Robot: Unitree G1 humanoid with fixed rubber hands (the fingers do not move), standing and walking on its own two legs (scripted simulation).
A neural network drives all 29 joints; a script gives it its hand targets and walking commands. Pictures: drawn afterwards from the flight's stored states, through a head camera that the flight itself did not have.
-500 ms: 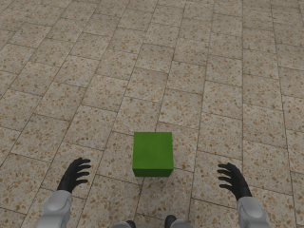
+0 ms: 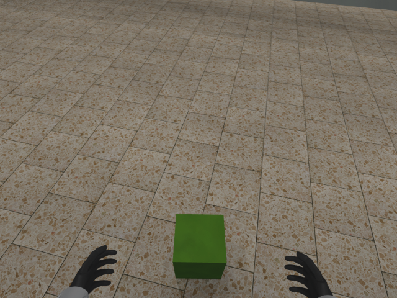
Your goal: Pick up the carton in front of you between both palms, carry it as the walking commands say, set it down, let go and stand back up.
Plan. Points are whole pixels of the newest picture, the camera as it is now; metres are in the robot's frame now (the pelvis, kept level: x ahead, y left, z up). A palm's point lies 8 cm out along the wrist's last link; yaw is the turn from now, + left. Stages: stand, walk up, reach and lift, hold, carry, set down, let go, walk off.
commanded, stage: let go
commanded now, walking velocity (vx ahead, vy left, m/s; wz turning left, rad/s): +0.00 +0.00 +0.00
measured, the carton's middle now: (199, 247) +0.45 -0.01 -0.65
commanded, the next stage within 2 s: stand in 0.08 s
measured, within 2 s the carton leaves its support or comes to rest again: neither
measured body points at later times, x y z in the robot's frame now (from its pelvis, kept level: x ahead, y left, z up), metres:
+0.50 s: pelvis +0.02 +0.00 +0.00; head +0.03 +0.00 +0.45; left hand +0.16 +0.29 -0.10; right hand +0.16 -0.29 -0.10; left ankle -0.03 +0.12 -0.74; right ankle +0.00 -0.12 -0.74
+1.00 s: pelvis +0.01 -0.01 +0.00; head +0.01 -0.01 +0.45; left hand +0.13 +0.30 -0.10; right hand +0.13 -0.31 -0.10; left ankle -0.03 +0.12 -0.74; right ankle +0.00 -0.12 -0.74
